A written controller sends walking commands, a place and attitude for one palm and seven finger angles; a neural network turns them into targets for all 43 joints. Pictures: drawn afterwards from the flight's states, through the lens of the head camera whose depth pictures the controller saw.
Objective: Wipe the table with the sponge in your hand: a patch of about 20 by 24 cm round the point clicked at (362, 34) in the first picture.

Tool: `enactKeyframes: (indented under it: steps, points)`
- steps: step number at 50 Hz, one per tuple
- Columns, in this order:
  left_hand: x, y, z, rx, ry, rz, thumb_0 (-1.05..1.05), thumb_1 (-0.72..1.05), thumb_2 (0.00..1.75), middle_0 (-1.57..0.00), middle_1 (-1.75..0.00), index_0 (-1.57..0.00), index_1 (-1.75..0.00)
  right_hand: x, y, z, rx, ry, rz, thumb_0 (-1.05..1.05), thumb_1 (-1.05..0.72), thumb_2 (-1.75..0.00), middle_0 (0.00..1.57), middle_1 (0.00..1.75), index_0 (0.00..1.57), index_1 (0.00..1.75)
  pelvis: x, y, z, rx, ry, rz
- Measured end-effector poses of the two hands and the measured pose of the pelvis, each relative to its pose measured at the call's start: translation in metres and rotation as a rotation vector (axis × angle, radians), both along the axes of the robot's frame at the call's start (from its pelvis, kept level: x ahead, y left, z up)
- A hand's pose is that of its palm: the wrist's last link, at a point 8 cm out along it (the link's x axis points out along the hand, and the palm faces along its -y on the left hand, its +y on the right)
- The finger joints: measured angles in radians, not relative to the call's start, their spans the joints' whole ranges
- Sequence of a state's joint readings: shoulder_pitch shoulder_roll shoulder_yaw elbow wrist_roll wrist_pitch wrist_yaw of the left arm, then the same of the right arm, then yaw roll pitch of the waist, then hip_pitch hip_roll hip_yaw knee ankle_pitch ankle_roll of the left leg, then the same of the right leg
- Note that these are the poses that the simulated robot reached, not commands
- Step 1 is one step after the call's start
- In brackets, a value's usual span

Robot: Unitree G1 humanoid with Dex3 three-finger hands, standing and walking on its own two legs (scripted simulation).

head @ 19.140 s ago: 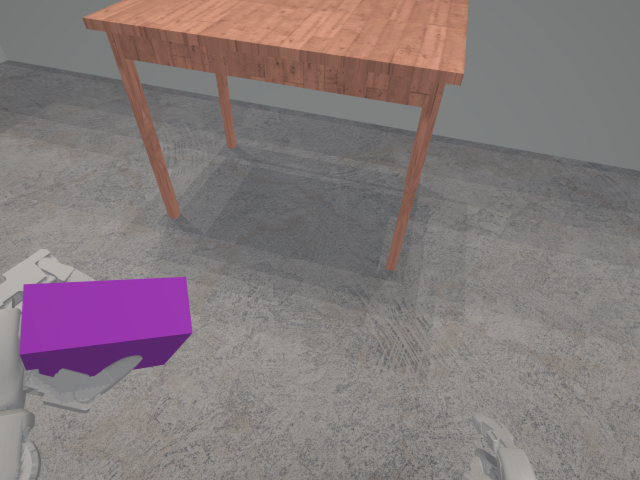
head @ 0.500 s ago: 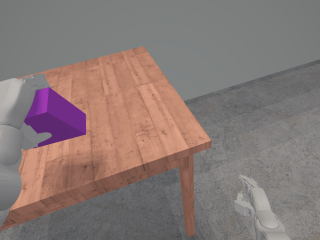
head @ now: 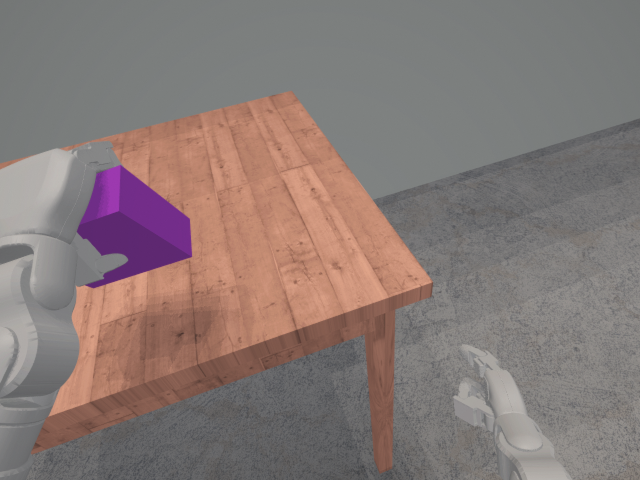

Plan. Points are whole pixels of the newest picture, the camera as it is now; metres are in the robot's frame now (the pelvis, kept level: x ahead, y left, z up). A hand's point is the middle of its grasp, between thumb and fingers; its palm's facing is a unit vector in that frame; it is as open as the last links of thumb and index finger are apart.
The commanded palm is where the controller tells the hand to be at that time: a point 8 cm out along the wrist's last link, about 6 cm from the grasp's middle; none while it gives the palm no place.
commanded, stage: move the sponge above the wiping area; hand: left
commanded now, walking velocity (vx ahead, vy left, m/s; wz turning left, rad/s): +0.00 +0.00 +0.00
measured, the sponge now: (118, 241) +0.29 +0.27 +0.21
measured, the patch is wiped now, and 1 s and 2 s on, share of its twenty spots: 0.00 0.00 0.00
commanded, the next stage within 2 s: none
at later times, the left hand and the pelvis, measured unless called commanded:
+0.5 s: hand (114, 229) +0.29 +0.28 +0.22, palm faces +0.24 -0.07 -0.97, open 9.3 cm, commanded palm +0.24 +0.27 +0.28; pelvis +0.00 +0.00 +0.00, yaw +0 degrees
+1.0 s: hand (133, 240) +0.31 +0.28 +0.19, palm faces +0.11 -0.05 -0.99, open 9.3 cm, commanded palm +0.26 +0.28 +0.27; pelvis +0.01 -0.01 +0.00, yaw +1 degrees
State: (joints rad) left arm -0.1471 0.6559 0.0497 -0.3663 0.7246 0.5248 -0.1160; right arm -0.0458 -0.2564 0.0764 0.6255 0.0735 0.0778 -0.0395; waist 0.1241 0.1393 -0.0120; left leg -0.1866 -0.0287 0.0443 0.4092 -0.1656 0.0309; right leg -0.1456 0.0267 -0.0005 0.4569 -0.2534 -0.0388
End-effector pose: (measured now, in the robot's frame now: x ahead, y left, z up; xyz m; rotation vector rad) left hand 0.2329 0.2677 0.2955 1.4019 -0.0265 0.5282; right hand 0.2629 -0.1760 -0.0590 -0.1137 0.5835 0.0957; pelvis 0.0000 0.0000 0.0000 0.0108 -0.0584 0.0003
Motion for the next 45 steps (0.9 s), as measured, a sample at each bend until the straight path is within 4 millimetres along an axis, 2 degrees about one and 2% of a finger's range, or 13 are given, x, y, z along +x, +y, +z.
enactKeyframes:
  steps: [2,8,10,13,21,26,32,41,45]
  points:
    - [-0.001,0.001,-0.007,-0.026,0.023,0.004,0.0,-0.44,1.07,-0.8,-1.37,-0.8,-1.39,-0.002,0.0,0.0,0.008,0.003,-0.001,0.01,-0.9,-0.89,0.2,0.3,0.2,0.3,0.0,0.001,0.0,0.0,0.005,0.001]
    - [-0.003,-0.001,-0.048,-0.083,0.153,-0.008,0.0,-0.44,1.07,-0.8,-1.37,-0.8,-1.39,-0.01,-0.006,-0.006,-0.033,0.035,0.003,0.01,-0.9,-0.89,0.2,0.3,0.2,0.3,-0.003,0.001,-0.001,0.0,0.004,0.008]
    - [-0.002,0.0,-0.055,-0.074,0.174,-0.005,0.0,-0.44,1.07,-0.8,-1.37,-0.8,-1.39,-0.011,-0.009,-0.008,-0.057,0.046,0.006,0.01,-0.9,-0.89,0.2,0.3,0.2,0.3,-0.004,0.0,-0.001,0.0,-0.002,0.01]
    - [0.003,0.0,-0.051,-0.037,0.156,-0.003,-0.01,-0.44,1.07,-0.8,-1.37,-0.8,-1.39,-0.013,-0.011,-0.01,-0.08,0.054,0.008,0.01,-0.9,-0.89,0.2,0.3,0.2,0.3,-0.005,-0.002,-0.001,0.0,-0.011,0.019]
    - [0.024,0.005,-0.022,0.005,0.089,0.046,0.0,-0.44,1.07,-0.8,-1.37,-0.8,-1.39,-0.012,-0.012,-0.01,-0.041,0.043,-0.015,0.01,-0.9,-0.89,0.2,0.3,0.2,0.3,-0.003,-0.003,0.0,0.0,0.0,0.011]
    - [0.03,0.005,-0.034,-0.026,0.159,0.062,0.0,-0.44,1.07,-0.8,-1.37,-0.8,-1.39,-0.012,-0.018,-0.01,-0.023,0.043,-0.027,0.01,-0.9,-0.89,0.2,0.3,0.2,0.3,0.001,-0.005,0.0,0.002,0.013,0.008]
    - [0.026,-0.004,-0.056,-0.025,0.231,0.032,0.0,-0.44,1.07,-0.8,-1.37,-0.8,-1.39,-0.009,-0.028,-0.013,-0.051,0.056,-0.028,0.01,-0.9,-0.89,0.2,0.3,0.2,0.3,0.006,-0.007,-0.001,0.004,0.012,0.007]
    - [0.035,0.009,-0.041,0.013,0.186,0.102,0.0,-0.44,1.07,-0.8,-1.37,-0.8,-1.39,-0.002,-0.032,-0.014,-0.063,0.061,-0.024,0.01,-0.9,-0.89,0.2,0.3,0.2,0.3,0.007,-0.013,-0.001,0.004,0.01,0.02]
    - [0.042,0.008,-0.043,0.0,0.21,0.112,0.0,-0.44,1.07,-0.8,-1.37,-0.8,-1.39,0.0,-0.031,-0.014,-0.046,0.055,-0.03,0.01,-0.9,-0.89,0.2,0.3,0.2,0.3,0.009,-0.014,-0.001,0.004,0.018,0.02]
